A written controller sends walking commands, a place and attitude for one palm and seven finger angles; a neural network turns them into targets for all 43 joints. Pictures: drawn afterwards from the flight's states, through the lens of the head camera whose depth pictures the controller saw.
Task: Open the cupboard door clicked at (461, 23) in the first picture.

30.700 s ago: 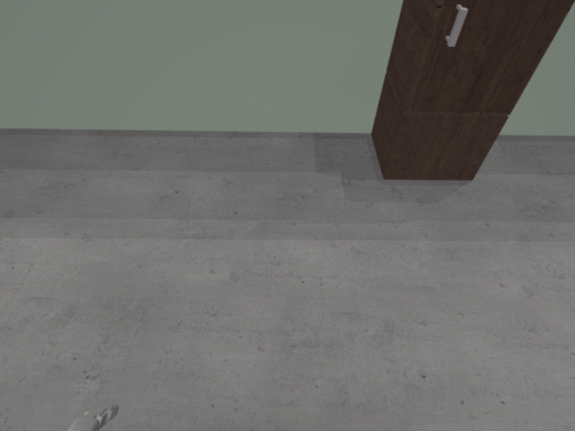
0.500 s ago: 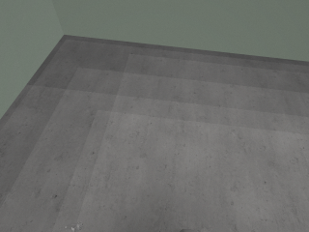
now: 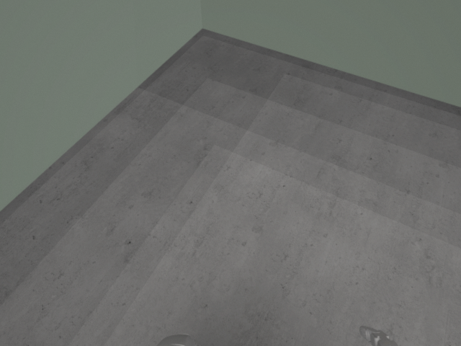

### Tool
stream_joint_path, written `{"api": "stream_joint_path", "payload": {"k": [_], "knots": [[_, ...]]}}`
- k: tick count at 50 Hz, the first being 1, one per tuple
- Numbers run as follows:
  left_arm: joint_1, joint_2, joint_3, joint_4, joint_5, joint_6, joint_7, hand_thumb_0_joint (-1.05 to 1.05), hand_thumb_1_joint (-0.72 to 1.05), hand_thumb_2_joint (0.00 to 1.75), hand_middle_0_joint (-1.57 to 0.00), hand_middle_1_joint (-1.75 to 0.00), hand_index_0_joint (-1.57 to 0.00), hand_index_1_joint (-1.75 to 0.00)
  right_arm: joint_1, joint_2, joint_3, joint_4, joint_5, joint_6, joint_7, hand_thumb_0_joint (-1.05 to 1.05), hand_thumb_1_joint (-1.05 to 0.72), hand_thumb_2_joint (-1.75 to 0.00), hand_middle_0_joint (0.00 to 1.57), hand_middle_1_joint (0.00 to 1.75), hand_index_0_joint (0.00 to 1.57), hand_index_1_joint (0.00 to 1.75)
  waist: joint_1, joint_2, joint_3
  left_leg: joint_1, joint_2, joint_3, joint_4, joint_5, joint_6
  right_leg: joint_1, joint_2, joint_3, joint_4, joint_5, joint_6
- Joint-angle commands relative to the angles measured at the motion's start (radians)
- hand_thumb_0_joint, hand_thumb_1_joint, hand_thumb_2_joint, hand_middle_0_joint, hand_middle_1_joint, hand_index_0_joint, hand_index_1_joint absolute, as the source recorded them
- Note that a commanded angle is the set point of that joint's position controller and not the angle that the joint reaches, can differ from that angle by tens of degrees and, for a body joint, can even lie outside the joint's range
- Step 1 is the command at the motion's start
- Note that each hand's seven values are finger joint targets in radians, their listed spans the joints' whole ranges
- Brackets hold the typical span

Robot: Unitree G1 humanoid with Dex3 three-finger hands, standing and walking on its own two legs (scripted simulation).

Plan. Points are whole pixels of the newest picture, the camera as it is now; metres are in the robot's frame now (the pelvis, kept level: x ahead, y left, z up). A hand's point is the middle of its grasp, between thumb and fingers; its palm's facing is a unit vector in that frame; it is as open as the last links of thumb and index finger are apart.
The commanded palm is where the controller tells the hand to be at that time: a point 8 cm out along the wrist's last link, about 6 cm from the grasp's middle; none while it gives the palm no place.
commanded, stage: turn to face it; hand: left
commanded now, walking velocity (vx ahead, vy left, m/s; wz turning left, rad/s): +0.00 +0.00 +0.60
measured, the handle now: out of the picture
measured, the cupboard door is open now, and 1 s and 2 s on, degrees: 41 41 41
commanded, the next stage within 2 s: none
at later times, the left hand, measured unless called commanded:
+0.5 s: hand out of the picture +0.04 +0.17 -0.15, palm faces +0.29 -0.92 -0.28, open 7.4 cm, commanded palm none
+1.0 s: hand out of the picture +0.01 +0.19 -0.15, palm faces +0.56 -0.77 -0.31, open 7.4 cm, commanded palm none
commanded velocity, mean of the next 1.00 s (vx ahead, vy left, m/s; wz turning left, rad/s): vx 0.00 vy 0.00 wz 0.60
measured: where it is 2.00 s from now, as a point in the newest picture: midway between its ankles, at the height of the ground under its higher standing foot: outside the picture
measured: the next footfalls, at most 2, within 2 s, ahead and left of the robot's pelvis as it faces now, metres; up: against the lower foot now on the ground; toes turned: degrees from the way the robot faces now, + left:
left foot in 0.04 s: +0.04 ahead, +0.13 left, +0.00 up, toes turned +8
right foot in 0.32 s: +0.09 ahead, -0.15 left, +0.00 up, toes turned +8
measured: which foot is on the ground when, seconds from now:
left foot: up 0.00-0.02, down 0.04-0.32, up 0.34-0.64, down 0.66-0.98, up 1.00-1.00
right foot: down 0.00-0.02, up 0.04-0.30, down 0.32-0.64, up 0.66-0.96, down 0.98-1.00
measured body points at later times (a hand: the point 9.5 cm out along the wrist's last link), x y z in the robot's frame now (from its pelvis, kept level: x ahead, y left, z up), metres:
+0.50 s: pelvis +0.02 -0.05 +0.00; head +0.07 -0.05 +0.45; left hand +0.02 +0.22 -0.13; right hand +0.19 -0.27 -0.14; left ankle -0.04 +0.08 -0.66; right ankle +0.05 -0.16 -0.74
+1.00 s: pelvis +0.04 -0.07 -0.01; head +0.09 -0.05 +0.44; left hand -0.02 +0.23 -0.13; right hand +0.24 -0.24 -0.16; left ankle -0.02 +0.07 -0.73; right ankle +0.11 -0.17 -0.74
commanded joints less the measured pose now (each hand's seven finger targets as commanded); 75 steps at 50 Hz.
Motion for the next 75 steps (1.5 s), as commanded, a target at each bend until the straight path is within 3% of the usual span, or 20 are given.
{"api": "stream_joint_path", "payload": {"k": [1,3,14,16,20,30,31,32,33,38,47,49,50,53,61,64,65,67,70,75], "knots": [[-0.012,0.130,0.042,-0.109,-0.020,-0.009,0.001,0.00,0.90,0.90,-0.20,-0.30,-0.20,-0.30,0.201,-0.236,-0.054,-0.040,-0.018,-0.043,-0.010,0.00,-0.90,-0.90,0.20,0.30,0.20,0.30,-0.109,0.309,-0.302,0.469,0.347,-0.446,-0.240,0.748,0.192,-0.293,0.004,0.043,0.408,-0.101,0.083],[-0.095,0.144,0.036,-0.153,-0.008,0.011,0.013,0.00,0.90,0.90,-0.20,-0.30,-0.20,-0.30,0.229,-0.263,-0.054,-0.023,-0.019,-0.030,-0.024,0.00,-0.90,-0.90,0.20,0.30,0.20,0.30,-0.109,0.199,-0.254,0.369,0.431,-0.438,-0.233,0.787,0.321,-0.373,0.025,0.221,0.593,-0.296,0.073],[0.060,0.131,0.048,-0.078,-0.013,0.007,-0.003,0.00,0.90,0.90,-0.20,-0.30,-0.20,-0.30,-0.019,-0.177,-0.045,-0.093,-0.011,-0.025,-0.032,0.00,-0.90,-0.90,0.20,0.30,0.20,0.30,0.035,0.176,-0.181,-0.023,0.133,-0.334,-0.158,0.307,0.139,0.074,0.138,0.166,-0.049,0.083,0.065],[0.100,0.292,0.078,-0.082,0.012,-0.011,0.013,0.00,0.90,0.90,-0.20,-0.30,-0.20,-0.30,-0.026,-0.053,-0.029,-0.134,0.002,-0.024,-0.019,0.00,-0.90,-0.90,0.20,0.30,0.20,0.30,0.065,-0.319,-0.157,-0.283,-0.094,-0.106,0.259,-0.211,0.005,0.183,-0.284,0.621,-0.345,0.123,-0.088],[-0.064,0.185,0.045,-0.134,0.000,-0.002,0.023,0.00,0.90,0.90,-0.20,-0.30,-0.20,-0.30,0.014,-0.075,-0.037,-0.083,-0.010,0.000,0.001,0.00,-0.90,-0.90,0.20,0.30,0.20,0.30,-0.023,-0.215,-0.111,-0.229,0.019,-0.139,0.595,-0.108,0.002,0.000,-0.193,0.372,-0.281,0.217,-0.120],[0.015,0.221,0.066,-0.093,-0.004,-0.009,0.012,0.00,0.90,0.90,-0.20,-0.30,-0.20,-0.30,0.057,-0.047,-0.009,-0.069,-0.001,-0.030,0.007,0.00,-0.90,-0.90,0.20,0.30,0.20,0.30,-0.012,-0.119,-0.206,0.084,-0.015,-0.007,-0.150,0.103,0.007,0.127,-0.176,0.128,0.001,0.547,-0.047],[0.001,0.201,0.063,-0.107,-0.013,-0.004,0.008,0.00,0.90,0.90,-0.20,-0.30,-0.20,-0.30,0.126,-0.099,-0.024,-0.054,-0.006,-0.037,0.004,0.00,-0.90,-0.90,0.20,0.30,0.20,0.30,-0.055,-0.003,-0.243,0.242,0.042,-0.083,-0.226,0.279,0.036,0.004,-0.150,0.085,0.133,0.427,0.003],[-0.012,0.125,0.049,-0.141,-0.020,0.002,0.002,0.00,0.90,0.90,-0.20,-0.30,-0.20,-0.30,0.195,-0.215,-0.053,-0.049,-0.016,-0.045,-0.005,0.00,-0.90,-0.90,0.20,0.30,0.20,0.30,-0.091,0.317,-0.265,0.395,0.323,-0.470,-0.267,0.632,0.173,-0.286,-0.003,0.048,0.365,-0.122,0.088],[-0.097,0.118,0.034,-0.171,-0.012,0.014,0.008,0.00,0.90,0.90,-0.20,-0.30,-0.20,-0.30,0.258,-0.257,-0.062,-0.025,-0.015,-0.034,-0.019,0.00,-0.90,-0.90,0.20,0.30,0.20,0.30,-0.121,0.320,-0.252,0.381,0.416,-0.559,-0.264,0.861,0.290,-0.379,0.042,0.163,0.515,-0.338,0.088],[-0.097,0.122,0.043,-0.123,-0.009,0.028,0.000,0.00,0.90,0.90,-0.20,-0.30,-0.20,-0.30,0.100,-0.168,-0.032,-0.057,-0.019,-0.045,-0.041,0.00,-0.90,-0.90,0.20,0.30,0.20,0.30,-0.035,0.250,-0.149,0.171,0.224,-0.377,-0.287,0.527,0.210,-0.321,0.056,0.243,0.531,-0.105,0.078],[0.013,0.125,0.045,-0.096,-0.018,0.009,0.004,0.00,0.90,0.90,-0.20,-0.30,-0.20,-0.30,0.036,-0.166,-0.047,-0.074,-0.011,-0.027,-0.034,0.00,-0.90,-0.90,0.20,0.30,0.20,0.30,0.022,0.193,-0.184,-0.016,0.131,-0.401,-0.185,0.353,0.150,0.089,0.145,0.191,-0.069,0.076,0.058],[0.070,0.282,0.075,-0.092,0.007,-0.007,0.020,0.00,0.90,0.90,-0.20,-0.30,-0.20,-0.30,0.023,-0.049,-0.032,-0.113,0.002,-0.027,-0.023,0.00,-0.90,-0.90,0.20,0.30,0.20,0.30,0.058,-0.298,-0.159,-0.298,-0.107,-0.143,0.203,-0.183,0.005,0.233,-0.270,0.619,-0.349,0.104,-0.086],[0.046,0.282,0.067,-0.104,0.000,-0.004,0.024,0.00,0.90,0.90,-0.20,-0.30,-0.20,-0.30,0.009,-0.098,-0.042,-0.112,-0.005,-0.020,-0.018,0.00,-0.90,-0.90,0.20,0.30,0.20,0.30,0.053,-0.265,-0.139,-0.256,-0.046,-0.180,0.423,-0.252,0.014,0.087,-0.353,0.613,-0.355,0.142,-0.156],[-0.079,0.171,0.038,-0.134,-0.007,-0.007,0.022,0.00,0.90,0.90,-0.20,-0.30,-0.20,-0.30,0.046,-0.078,-0.040,-0.057,-0.015,-0.002,-0.003,0.00,-0.90,-0.90,0.20,0.30,0.20,0.30,-0.029,-0.210,-0.091,-0.266,0.004,-0.155,0.591,-0.084,-0.006,0.052,-0.168,0.360,-0.270,0.315,-0.118],[0.044,0.222,0.059,-0.094,0.005,-0.013,0.021,0.00,0.90,0.90,-0.20,-0.30,-0.20,-0.30,-0.039,-0.017,-0.006,-0.084,0.001,-0.015,0.010,0.00,-0.90,-0.90,0.20,0.30,0.20,0.30,0.034,-0.159,-0.158,-0.103,-0.017,-0.013,0.106,-0.092,-0.013,0.206,-0.195,0.202,-0.136,0.652,-0.119],[0.016,0.228,0.066,-0.090,-0.004,-0.007,0.012,0.00,0.90,0.90,-0.20,-0.30,-0.20,-0.30,0.041,-0.048,-0.011,-0.068,-0.002,-0.023,0.005,0.00,-0.90,-0.90,0.20,0.30,0.20,0.30,-0.014,-0.136,-0.166,0.086,-0.029,-0.004,-0.109,0.081,0.007,0.093,-0.181,0.148,-0.039,0.535,-0.057],[-0.005,0.211,0.062,-0.098,-0.009,-0.003,0.008,0.00,0.90,0.90,-0.20,-0.30,-0.20,-0.30,0.098,-0.085,-0.023,-0.055,-0.004,-0.029,0.006,0.00,-0.90,-0.90,0.20,0.30,0.20,0.30,-0.051,-0.048,-0.192,0.218,0.008,-0.063,-0.211,0.209,0.026,-0.004,-0.159,0.110,0.078,0.432,-0.011],[-0.075,0.110,0.034,-0.163,-0.013,0.015,0.006,0.00,0.90,0.90,-0.20,-0.30,-0.20,-0.30,0.235,-0.266,-0.066,-0.034,-0.016,-0.030,-0.016,0.00,-0.90,-0.90,0.20,0.30,0.20,0.30,-0.122,0.354,-0.232,0.357,0.405,-0.583,-0.293,0.726,0.268,-0.369,0.045,0.135,0.485,-0.349,0.089],[-0.100,0.129,0.046,-0.133,-0.003,0.027,0.004,0.00,0.90,0.90,-0.20,-0.30,-0.20,-0.30,0.112,-0.198,-0.046,-0.062,-0.022,-0.037,-0.035,0.00,-0.90,-0.90,0.20,0.30,0.20,0.30,-0.058,0.266,-0.174,0.171,0.280,-0.455,-0.315,0.352,0.241,-0.352,0.027,0.241,0.582,-0.157,0.072],[-0.070,0.120,0.043,-0.102,-0.007,0.026,-0.006,0.00,0.90,0.90,-0.20,-0.30,-0.20,-0.30,0.090,-0.168,-0.034,-0.061,-0.016,-0.046,-0.042,0.00,-0.90,-0.90,0.20,0.30,0.20,0.30,-0.030,0.186,-0.180,0.185,0.193,-0.379,-0.304,0.418,0.203,-0.292,0.075,0.240,0.460,-0.068,0.078]]}}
